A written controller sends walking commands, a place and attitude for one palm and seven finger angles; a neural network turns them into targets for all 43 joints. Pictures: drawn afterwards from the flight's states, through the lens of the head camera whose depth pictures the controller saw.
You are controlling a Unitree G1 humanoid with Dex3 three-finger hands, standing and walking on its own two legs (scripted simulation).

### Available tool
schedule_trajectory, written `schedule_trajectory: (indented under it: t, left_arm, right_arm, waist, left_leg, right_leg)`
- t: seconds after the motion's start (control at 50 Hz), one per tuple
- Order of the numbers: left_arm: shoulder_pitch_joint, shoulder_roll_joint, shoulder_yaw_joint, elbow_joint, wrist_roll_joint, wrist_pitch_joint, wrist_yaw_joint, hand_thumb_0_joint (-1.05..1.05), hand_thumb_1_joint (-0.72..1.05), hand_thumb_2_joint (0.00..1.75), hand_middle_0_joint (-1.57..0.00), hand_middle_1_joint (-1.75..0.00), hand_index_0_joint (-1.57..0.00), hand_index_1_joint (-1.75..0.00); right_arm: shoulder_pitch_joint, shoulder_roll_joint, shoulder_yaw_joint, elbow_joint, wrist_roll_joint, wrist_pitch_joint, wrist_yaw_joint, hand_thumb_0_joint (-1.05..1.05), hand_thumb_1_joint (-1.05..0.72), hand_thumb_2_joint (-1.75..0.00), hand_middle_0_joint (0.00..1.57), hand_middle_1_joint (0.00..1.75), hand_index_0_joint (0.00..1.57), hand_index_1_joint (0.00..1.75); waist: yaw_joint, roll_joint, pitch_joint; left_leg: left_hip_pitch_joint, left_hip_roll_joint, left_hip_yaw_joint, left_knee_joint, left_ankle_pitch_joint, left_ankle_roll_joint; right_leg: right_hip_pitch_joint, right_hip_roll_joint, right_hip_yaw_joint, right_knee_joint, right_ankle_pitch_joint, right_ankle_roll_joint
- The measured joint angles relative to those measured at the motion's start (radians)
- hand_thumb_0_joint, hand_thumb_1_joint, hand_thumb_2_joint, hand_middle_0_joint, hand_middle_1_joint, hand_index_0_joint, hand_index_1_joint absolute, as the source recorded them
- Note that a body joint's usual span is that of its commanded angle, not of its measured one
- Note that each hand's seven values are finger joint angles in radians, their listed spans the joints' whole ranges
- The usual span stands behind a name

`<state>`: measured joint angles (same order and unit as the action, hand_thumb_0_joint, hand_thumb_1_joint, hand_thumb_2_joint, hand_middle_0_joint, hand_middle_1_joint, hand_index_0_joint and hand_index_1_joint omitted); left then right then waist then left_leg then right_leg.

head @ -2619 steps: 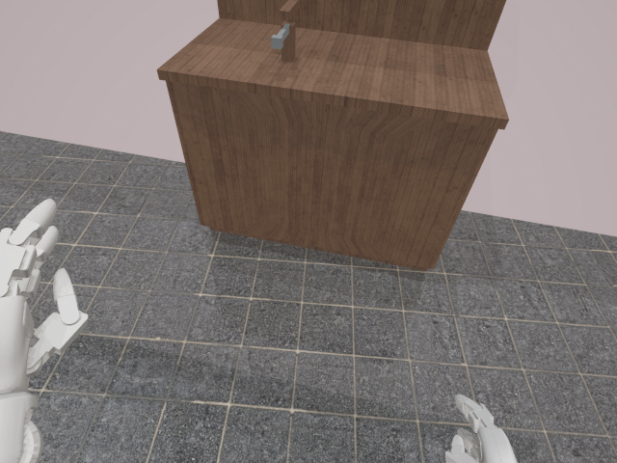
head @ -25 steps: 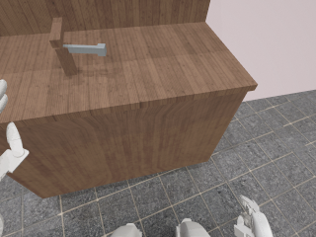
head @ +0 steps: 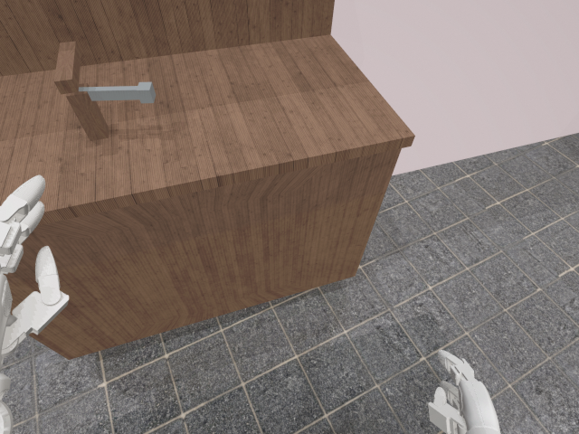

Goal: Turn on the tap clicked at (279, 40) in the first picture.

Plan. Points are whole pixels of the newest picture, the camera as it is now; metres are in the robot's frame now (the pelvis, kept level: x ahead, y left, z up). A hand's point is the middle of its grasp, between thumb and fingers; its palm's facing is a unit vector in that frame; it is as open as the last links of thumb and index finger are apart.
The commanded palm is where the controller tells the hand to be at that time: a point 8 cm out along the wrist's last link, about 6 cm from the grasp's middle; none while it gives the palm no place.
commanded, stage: step back with the hand held close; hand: left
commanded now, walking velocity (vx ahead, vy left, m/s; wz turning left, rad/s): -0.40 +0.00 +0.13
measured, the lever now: (146, 92) +0.67 +0.32 +0.08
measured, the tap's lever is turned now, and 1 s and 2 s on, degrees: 77 77 77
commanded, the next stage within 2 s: stop stepping back and stand still in 0.06 s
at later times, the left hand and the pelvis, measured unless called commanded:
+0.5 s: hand out of the picture +0.10 +0.19 +0.15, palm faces +0.47 -0.76 -0.44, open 7.4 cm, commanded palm +0.05 +0.22 +0.17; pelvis -0.09 -0.07 +0.00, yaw +4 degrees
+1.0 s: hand out of the picture +0.08 +0.21 +0.15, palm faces +0.53 -0.78 -0.34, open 7.4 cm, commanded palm +0.01 +0.24 +0.17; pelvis -0.12 -0.05 -0.02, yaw +7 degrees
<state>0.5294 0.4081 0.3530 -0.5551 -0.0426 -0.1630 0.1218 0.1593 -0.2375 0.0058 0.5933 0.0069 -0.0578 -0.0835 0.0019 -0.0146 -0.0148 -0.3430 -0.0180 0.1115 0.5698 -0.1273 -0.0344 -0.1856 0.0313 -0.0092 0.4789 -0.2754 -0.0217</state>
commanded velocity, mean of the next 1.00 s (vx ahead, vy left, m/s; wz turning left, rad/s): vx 0.08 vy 0.04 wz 0.02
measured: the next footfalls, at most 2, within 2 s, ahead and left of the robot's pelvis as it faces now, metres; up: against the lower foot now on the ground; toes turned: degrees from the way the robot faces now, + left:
right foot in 0.32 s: -0.04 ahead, -0.13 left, +0.00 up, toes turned +1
left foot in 0.70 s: -0.07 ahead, +0.07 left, +0.00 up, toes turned +10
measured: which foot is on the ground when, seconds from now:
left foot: down 0.00-0.32, up 0.34-0.68, down 0.70-1.00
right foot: down 0.00-0.02, up 0.04-0.30, down 0.32-1.00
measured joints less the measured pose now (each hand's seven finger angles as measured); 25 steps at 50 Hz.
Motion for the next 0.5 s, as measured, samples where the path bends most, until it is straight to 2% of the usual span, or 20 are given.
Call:
schedule_trajectory:
  t: [0.04, 0.08, 0.14, 0.22, 0.3, 0.34, 0.38, 0.4, 0.44, 0.5]
  left_arm:
    - [-0.027, 0.008, -0.004, 0.013, -0.007, 0.01, 0.009, 0.01, 0.88, 0.9, -0.21, -0.31, -0.22, -0.3]
    - [-0.057, 0.011, -0.004, 0.039, -0.005, 0.012, 0.02, 0.01, 0.89, 0.9, -0.21, -0.31, -0.21, -0.3]
    - [-0.075, -0.007, -0.017, 0.054, -0.002, 0.05, 0.034, 0.01, 0.89, 0.9, -0.21, -0.31, -0.21, -0.3]
    - [-0.036, -0.005, -0.035, -0.008, -0.001, 0.071, 0.037, 0.01, 0.89, 0.9, -0.21, -0.31, -0.21, -0.3]
    - [0.046, 0.033, -0.003, -0.059, -0.009, 0.052, 0.047, 0.01, 0.89, 0.9, -0.21, -0.31, -0.21, -0.3]
    - [0.064, 0.033, 0.014, -0.046, -0.007, 0.036, 0.051, 0.01, 0.89, 0.9, -0.21, -0.31, -0.21, -0.3]
    - [0.053, 0.007, 0.008, -0.011, -0.007, 0.031, 0.047, 0.01, 0.89, 0.9, -0.21, -0.31, -0.22, -0.3]
    - [0.042, -0.01, 0.002, 0.013, -0.006, 0.029, 0.043, 0.01, 0.88, 0.9, -0.21, -0.31, -0.22, -0.3]
    - [0.015, -0.043, -0.006, 0.072, -0.004, 0.027, 0.036, 0.01, 0.88, 0.9, -0.21, -0.31, -0.22, -0.3]
    - [-0.04, -0.08, -0.022, 0.177, 0.0, 0.024, 0.035, 0.01, 0.88, 0.9, -0.21, -0.31, -0.21, -0.3]
  right_arm:
    - [0.004, -0.015, -0.02, 0.0, 0.008, 0.002, 0.0, 0.01, -0.9, -0.9, 0.2, 0.3, 0.2, 0.3]
    - [-0.009, -0.008, -0.034, 0.009, 0.006, -0.002, 0.008, 0.01, -0.9, -0.9, 0.2, 0.3, 0.2, 0.3]
    - [-0.013, 0.009, -0.032, 0.0, -0.008, -0.021, 0.019, 0.01, -0.9, -0.9, 0.2, 0.3, 0.19, 0.3]
    - [0.007, 0.039, -0.019, -0.018, -0.014, -0.054, 0.029, 0.01, -0.9, -0.9, 0.2, 0.3, 0.2, 0.3]
    - [0.043, 0.06, 0.005, -0.026, -0.015, -0.063, 0.027, 0.01, -0.9, -0.9, 0.2, 0.3, 0.2, 0.3]
    - [0.049, 0.055, 0.009, -0.018, -0.015, -0.056, 0.027, 0.01, -0.9, -0.9, 0.2, 0.3, 0.2, 0.3]
    - [0.049, 0.041, 0.003, 0.011, -0.014, -0.041, 0.025, 0.01, -0.9, -0.9, 0.2, 0.3, 0.2, 0.3]
    - [0.053, 0.034, -0.001, 0.026, -0.012, -0.035, 0.026, 0.01, -0.9, -0.9, 0.2, 0.3, 0.2, 0.3]
    - [0.067, 0.02, -0.009, 0.044, -0.008, -0.023, 0.028, 0.01, -0.9, -0.9, 0.2, 0.3, 0.2, 0.3]
    - [0.086, -0.002, -0.02, 0.058, -0.004, -0.012, 0.023, 0.01, -0.9, -0.9, 0.2, 0.3, 0.2, 0.3]
  waist:
    - [0.002, 0.002, 0.002]
    - [0.008, -0.023, 0.02]
    - [-0.003, -0.036, 0.06]
    - [-0.021, -0.021, 0.09]
    - [-0.025, -0.005, 0.076]
    - [-0.016, 0.022, 0.067]
    - [-0.002, 0.046, 0.057]
    - [0.006, 0.047, 0.048]
    - [0.013, 0.041, 0.03]
    - [0.0, 0.033, 0.007]
  left_leg:
    - [0.051, -0.001, 0.0, -0.089, -0.072, 0.064]
    - [0.068, -0.012, 0.011, -0.123, -0.129, 0.1]
    - [0.078, -0.011, 0.009, -0.152, -0.076, 0.089]
    - [0.075, 0.005, -0.016, -0.172, -0.045, 0.077]
    - [0.039, 0.017, -0.04, -0.133, -0.035, 0.051]
    - [-0.004, 0.031, -0.056, -0.05, -0.099, 0.037]
    - [-0.061, 0.022, -0.091, 0.114, -0.226, 0.026]
    - [-0.085, 0.013, -0.097, 0.205, -0.248, 0.022]
    - [-0.109, 0.002, -0.094, 0.333, -0.239, 0.015]
    - [-0.082, 0.012, -0.077, 0.355, -0.22, 0.014]
  right_leg:
    - [-0.051, 0.005, -0.005, 0.096, -0.05, 0.023]
    - [-0.11, -0.001, 0.026, 0.21, -0.161, 0.022]
    - [-0.155, -0.012, 0.031, 0.254, -0.202, 0.032]
    - [-0.183, -0.024, 0.015, 0.243, -0.128, 0.042]
    - [-0.119, -0.05, -0.017, 0.111, -0.066, 0.046]
    - [-0.092, -0.044, -0.037, 0.042, 0.007, 0.015]
    - [-0.094, -0.036, -0.044, 0.036, 0.025, -0.011]
    - [-0.092, -0.04, -0.042, 0.024, 0.032, -0.016]
    - [-0.083, -0.056, -0.039, -0.003, 0.05, -0.018]
    - [-0.069, -0.082, -0.053, -0.026, 0.068, -0.017]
